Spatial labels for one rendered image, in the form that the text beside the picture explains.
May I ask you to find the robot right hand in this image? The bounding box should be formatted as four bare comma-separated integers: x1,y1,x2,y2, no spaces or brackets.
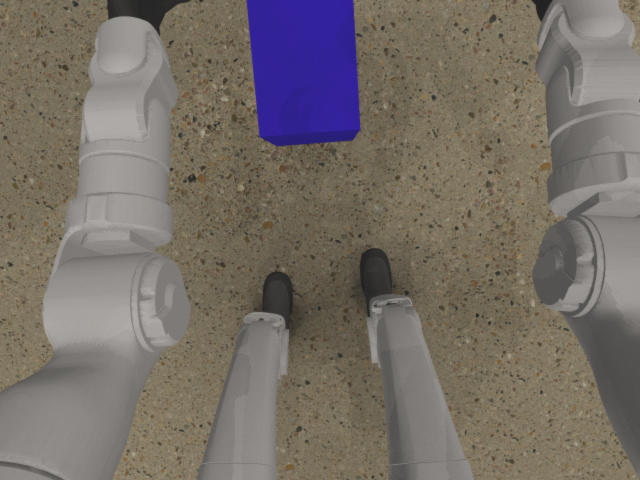
531,0,552,22

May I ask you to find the robot right forearm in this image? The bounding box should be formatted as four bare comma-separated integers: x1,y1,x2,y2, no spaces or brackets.
535,0,640,218

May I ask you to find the robot right foot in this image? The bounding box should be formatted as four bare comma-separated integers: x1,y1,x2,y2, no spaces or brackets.
360,248,392,317

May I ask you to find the robot left hand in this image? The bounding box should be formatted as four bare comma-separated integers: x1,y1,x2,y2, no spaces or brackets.
107,0,191,36

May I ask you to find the robot right upper arm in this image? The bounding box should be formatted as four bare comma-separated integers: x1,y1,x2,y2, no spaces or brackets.
532,214,640,479

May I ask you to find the robot left shin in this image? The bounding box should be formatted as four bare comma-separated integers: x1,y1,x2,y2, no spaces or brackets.
235,312,285,346

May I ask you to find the carton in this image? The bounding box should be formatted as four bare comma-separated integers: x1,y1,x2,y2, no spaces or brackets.
247,0,360,146

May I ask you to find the robot left forearm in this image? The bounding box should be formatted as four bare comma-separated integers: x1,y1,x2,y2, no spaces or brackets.
42,16,178,343

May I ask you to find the robot left upper arm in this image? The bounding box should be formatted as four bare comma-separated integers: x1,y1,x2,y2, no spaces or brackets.
0,252,191,480

